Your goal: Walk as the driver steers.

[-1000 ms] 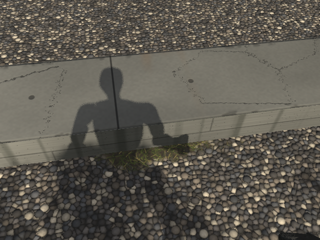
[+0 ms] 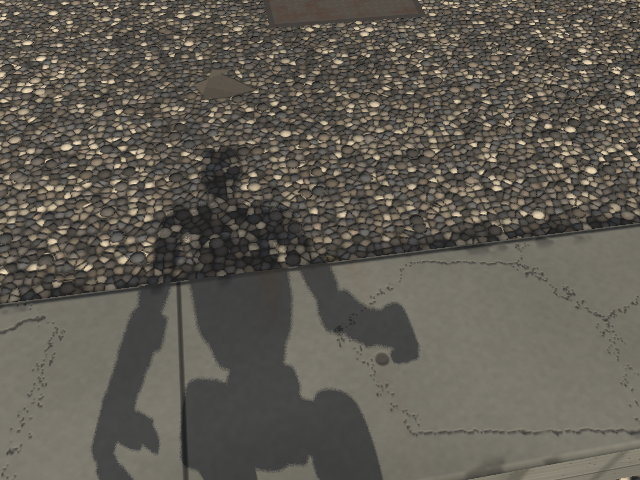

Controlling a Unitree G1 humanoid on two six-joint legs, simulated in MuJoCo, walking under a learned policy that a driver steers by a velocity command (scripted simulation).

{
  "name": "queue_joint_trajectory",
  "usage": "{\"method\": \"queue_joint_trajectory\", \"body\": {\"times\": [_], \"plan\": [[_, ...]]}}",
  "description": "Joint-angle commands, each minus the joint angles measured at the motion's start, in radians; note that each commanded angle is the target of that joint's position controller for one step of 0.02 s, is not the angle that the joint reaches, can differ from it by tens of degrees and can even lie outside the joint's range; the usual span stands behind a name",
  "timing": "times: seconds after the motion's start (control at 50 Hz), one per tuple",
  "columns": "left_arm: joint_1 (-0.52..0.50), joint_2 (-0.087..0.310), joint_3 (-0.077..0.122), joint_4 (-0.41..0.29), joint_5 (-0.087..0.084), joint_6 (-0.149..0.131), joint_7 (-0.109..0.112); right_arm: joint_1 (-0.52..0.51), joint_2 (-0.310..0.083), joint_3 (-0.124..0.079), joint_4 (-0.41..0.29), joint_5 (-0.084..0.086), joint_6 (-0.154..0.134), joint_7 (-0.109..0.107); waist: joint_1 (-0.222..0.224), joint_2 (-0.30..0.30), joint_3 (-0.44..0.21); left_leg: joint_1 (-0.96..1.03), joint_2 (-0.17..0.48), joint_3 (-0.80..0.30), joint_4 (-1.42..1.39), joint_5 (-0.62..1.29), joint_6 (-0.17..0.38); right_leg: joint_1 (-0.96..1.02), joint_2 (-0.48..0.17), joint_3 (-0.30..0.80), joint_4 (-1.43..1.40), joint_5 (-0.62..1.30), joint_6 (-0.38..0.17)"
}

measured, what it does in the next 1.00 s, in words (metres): climbs, turning right: right foot 0.18 m higher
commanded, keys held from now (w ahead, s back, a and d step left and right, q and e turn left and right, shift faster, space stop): w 0.04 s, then w+e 0.66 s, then q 0.30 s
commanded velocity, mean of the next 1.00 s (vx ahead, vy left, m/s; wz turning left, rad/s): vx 0.43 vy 0.00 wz -0.28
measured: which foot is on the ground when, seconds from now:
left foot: down 0.00-0.60, up 0.62-1.00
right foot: up 0.00-0.56, down 0.58-1.00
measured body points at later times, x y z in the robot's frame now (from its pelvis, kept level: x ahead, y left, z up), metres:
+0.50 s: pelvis +0.25 -0.04 +0.00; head +0.29 -0.05 +0.45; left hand +0.45 +0.13 -0.12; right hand +0.13 -0.25 -0.15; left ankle +0.09 +0.10 -0.72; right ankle +0.35 -0.19 -0.46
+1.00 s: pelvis +0.52 -0.16 +0.20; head +0.52 -0.20 +0.65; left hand +0.67 +0.03 +0.08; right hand +0.63 -0.43 +0.09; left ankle +0.74 -0.08 -0.47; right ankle +0.48 -0.20 -0.55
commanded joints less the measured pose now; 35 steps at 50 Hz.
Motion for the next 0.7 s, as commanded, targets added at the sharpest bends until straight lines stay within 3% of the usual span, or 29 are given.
{"method": "queue_joint_trajectory", "body": {"times": [0.02, 0.04, 0.06, 0.08, 0.1, 0.16, 0.2, 0.24, 0.26, 0.3, 0.32, 0.34, 0.4, 0.42, 0.46, 0.48, 0.5, 0.52, 0.54, 0.56, 0.58, 0.6, 0.62, 0.64, 0.66, 0.68, 0.7], "plan": [[0.011, 0.119, 0.008, -0.081, -0.032, -0.054, -0.015, 0.329, -0.211, -0.066, 0.031, 0.007, -0.001, 0.004, -0.147, 0.160, -0.230, 0.710, 0.374, -0.676, -0.266, -0.127, 0.246, -0.662, -0.001, 0.123, 0.619, -0.097, -0.027], [-0.070, 0.130, 0.012, -0.104, -0.037, -0.056, -0.017, 0.247, -0.161, -0.051, 0.014, 0.010, -0.003, 0.004, -0.127, 0.113, -0.123, 0.575, 0.330, -0.543, -0.294, -0.175, 0.209, -0.684, -0.056, 0.097, 0.590, 0.014, -0.042], [-0.105, 0.113, 0.011, -0.101, -0.027, -0.045, -0.012, 0.183, -0.123, -0.037, 0.004, 0.004, -0.004, 0.005, -0.099, 0.054, -0.052, 0.441, 0.293, -0.438, -0.336, -0.124, 0.186, -0.641, -0.099, 0.081, 0.546, 0.100, -0.036], [-0.100, 0.104, 0.015, -0.099, -0.015, -0.031, -0.005, 0.146, -0.100, -0.030, 0.002, -0.002, -0.010, 0.003, -0.070, 0.072, -0.021, 0.356, 0.264, -0.366, -0.370, -0.063, 0.168, -0.592, -0.122, 0.089, 0.490, 0.158, -0.027], [-0.073, 0.084, 0.014, -0.086, -0.014, -0.015, -0.002, 0.142, -0.094, -0.028, 0.010, -0.012, -0.013, 0.001, -0.052, 0.096, -0.013, 0.300, 0.244, -0.301, -0.394, 0.036, 0.156, -0.533, -0.125, 0.089, 0.490, 0.194, -0.013], [-0.039, 0.036, 0.012, -0.068, -0.019, 0.009, 0.006, 0.184, -0.111, -0.037, 0.041, -0.027, -0.024, -0.007, -0.037, 0.090, -0.016, 0.281, 0.231, -0.136, -0.399, 0.319, 0.164, -0.545, -0.092, 0.104, 0.485, 0.263, 0.023], [-0.081, 0.034, 0.017, -0.084, -0.016, 0.015, 0.007, 0.210, -0.112, -0.038, 0.051, -0.026, -0.020, -0.020, -0.049, 0.064, -0.009, 0.313, 0.236, -0.075, -0.399, 0.362, 0.158, -0.602, -0.078, 0.131, 0.424, 0.339, 0.041], [-0.062, 0.000, 0.015, -0.065, -0.019, 0.037, 0.007, 0.262, -0.104, -0.036, 0.073, -0.032, -0.002, -0.027, -0.059, 0.103, -0.014, 0.396, 0.260, -0.055, -0.387, 0.349, 0.160, -0.685, -0.062, 0.109, 0.491, 0.348, 0.062], [-0.044, -0.016, 0.013, -0.055, -0.014, 0.051, 0.011, 0.297, -0.099, -0.036, 0.089, -0.027, 0.009, -0.033, -0.068, 0.123, -0.008, 0.429, 0.279, -0.062, -0.392, 0.298, 0.173, -0.745, -0.057, 0.085, 0.612, 0.298, 0.070], [-0.111, -0.023, 0.016, -0.090, -0.029, 0.064, 0.023, 0.379, -0.076, -0.032, 0.124, -0.025, 0.025, -0.042, -0.100, 0.092, 0.073, 0.543, 0.349, -0.115, -0.387, 0.219, 0.210, -1.032, -0.032, 0.122, 0.972, 0.130, 0.080], [-0.141, -0.035, 0.013, -0.113, -0.033, 0.062, 0.027, 0.400, -0.059, -0.027, 0.138, -0.017, 0.033, -0.045, -0.098, 0.079, 0.111, 0.605, 0.369, -0.115, -0.373, 0.181, 0.203, -1.178, -0.034, 0.142, 1.116, 0.050, 0.075], [-0.161, -0.053, 0.004, -0.132, -0.037, 0.056, 0.027, 0.418, -0.043, -0.022, 0.149, -0.012, 0.042, -0.048, -0.095, 0.073, 0.136, 0.654, 0.374, -0.103, -0.350, 0.151, 0.185, -1.294, -0.040, 0.149, 1.227, -0.007, 0.066], [-0.259, -0.106, -0.032, -0.209, -0.043, 0.035, 0.009, 0.460, -0.024, -0.012, 0.161, -0.026, 0.064, -0.062, -0.105, 0.054, 0.180, 0.677, 0.348, -0.025, -0.302, 0.195, 0.125, -1.469, -0.059, 0.113, 1.373, -0.057, 0.050], [-0.327, -0.124, -0.047, -0.250, -0.036, 0.026, 0.000, 0.446, -0.029, -0.011, 0.153, -0.033, 0.065, -0.068, -0.107, 0.039, 0.196, 0.626, 0.326, 0.021, -0.312, 0.216, 0.101, -1.460, -0.067, 0.074, 1.313, -0.039, 0.049], [-0.395, -0.145, -0.066, -0.314, -0.021, 0.022, -0.009, 0.461, -0.036, -0.007, 0.156, -0.033, 0.068, -0.089, -0.116, 0.071, 0.188, 0.586, 0.329, 0.045, -0.337, 0.306, 0.089, -1.445, -0.083, 0.005, 1.293, -0.017, 0.052], [-0.395, -0.150, -0.075, -0.346, -0.020, 0.022, -0.015, 0.444, -0.055, -0.009, 0.152, -0.024, 0.071, -0.102, -0.092, 0.077, 0.180, 0.588, 0.329, 0.077, -0.345, 0.349, 0.071, -1.434, -0.111, -0.007, 1.235, 0.001, 0.048], [-0.432, -0.156, -0.093, -0.398, -0.015, 0.019, -0.028, 0.422, -0.075, -0.016, 0.142, -0.002, 0.080, -0.115, -0.074, 0.062, 0.166, 0.537, 0.277, 0.130, -0.372, 0.301, 0.051, -1.354, -0.134, -0.095, 1.038, 0.013, 0.046], [-0.505, -0.169, -0.106, -0.465, -0.016, 0.011, -0.043, 0.427, -0.093, -0.014, 0.145, 0.010, 0.094, -0.124, -0.072, 0.069, 0.137, 0.442, 0.290, 0.137, -0.445, 0.450, 0.056, -1.181, -0.142, -0.132, 0.917, 0.077, 0.008], [-0.428, -0.108, -0.098, -0.464, -0.023, 0.005, -0.059, 0.329, -0.139, -0.019, 0.097, 0.012, 0.096, -0.121, -0.004, 0.035, 0.059, 0.206, 0.234, 0.209, -0.465, 0.810, 0.082, -0.676, -0.065, -0.243, 0.567, 0.180, -0.042], [-0.354, -0.092, -0.064, -0.434, -0.034, 0.016, -0.062, 0.425, -0.208, -0.029, 0.110, 0.021, 0.072, -0.116, 0.010, 0.145, -0.111, 0.163, 0.290, 0.172, -0.345, 1.551, 0.146, -0.285, 0.096, -0.337, 0.641, 0.073, -0.077], [-0.091, 0.027, -0.003, -0.395, -0.023, 0.019, -0.060, 0.376, -0.304, -0.042, 0.095, 0.018, 0.057, -0.092, 0.166, 0.263, -0.278, 0.286, 0.341, 0.149, -0.093, 2.039, 0.139, -0.108, 0.140, -0.234, 0.625, 0.082, -0.154], [0.066, 0.158, 0.047, -0.363, -0.006, 0.028, -0.057, 0.350, -0.308, -0.045, 0.058, 0.054, 0.043, -0.075, 0.245, 0.213, -0.417, 0.260, 0.281, 0.088, 0.198, 1.861, 0.061, 0.068, 0.115, 0.050, 0.423, 0.118, -0.240], [0.138, 0.324, 0.092, -0.311, 0.002, 0.032, -0.036, 0.370, -0.154, -0.004, 0.008, 0.041, -0.002, -0.018, 0.141, -0.243, -0.545, -0.012, -0.011, 0.007, 0.682, 0.512, -0.034, 0.300, -0.190, 0.818, -0.062, -0.052, -0.430], [0.205, 0.226, 0.062, -0.267, 0.035, 0.045, -0.008, 0.350, -0.189, -0.032, 0.096, 0.021, -0.039, 0.028, 0.136, -0.195, -0.715, 0.023, -0.088, -0.218, 0.964, -0.045, -0.007, 0.355, -0.254, 1.108, -0.331, -0.079, -0.363], [0.207, 0.163, 0.037, -0.222, 0.026, 0.035, -0.020, 0.295, -0.135, -0.042, 0.065, 0.049, -0.034, 0.046, 0.099, -0.112, -0.576, -0.051, -0.075, -0.246, 1.085, -0.060, 0.007, 0.224, -0.241, 1.049, -0.366, -0.233, -0.285], [0.169, 0.105, 0.027, -0.186, -0.010, 0.021, -0.035, 0.162, -0.067, -0.027, 0.001, 0.047, -0.022, 0.030, 0.079, -0.013, -0.300, -0.131, -0.061, -0.194, 1.125, -0.093, 0.019, 0.003, -0.183, 0.914, -0.346, -0.277, -0.227], [0.083, 0.035, 0.006, -0.169, -0.012, 0.004, -0.046, 0.042, -0.009, -0.010, -0.061, 0.038, -0.017, 0.011, 0.024, 0.026, -0.089, -0.198, -0.043, -0.171, 1.232, -0.133, 0.046, -0.226, -0.149, 0.769, -0.294, -0.202, -0.205]]}}
Keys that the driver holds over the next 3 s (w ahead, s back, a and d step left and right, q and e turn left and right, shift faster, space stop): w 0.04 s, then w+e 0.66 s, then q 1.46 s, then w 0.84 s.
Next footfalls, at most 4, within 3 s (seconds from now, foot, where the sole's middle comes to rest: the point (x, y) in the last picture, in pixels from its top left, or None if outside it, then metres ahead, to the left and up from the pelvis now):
0.58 right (461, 435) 0.52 -0.21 -0.58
1.16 left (420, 325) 0.74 -0.15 -0.58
1.74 right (526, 339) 0.72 -0.36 -0.58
2.24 left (419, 383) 0.61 -0.14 -0.58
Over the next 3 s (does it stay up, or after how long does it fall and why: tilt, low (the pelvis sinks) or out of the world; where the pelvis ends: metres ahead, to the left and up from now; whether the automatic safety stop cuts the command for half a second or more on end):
stays up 0.92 -0.16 0.19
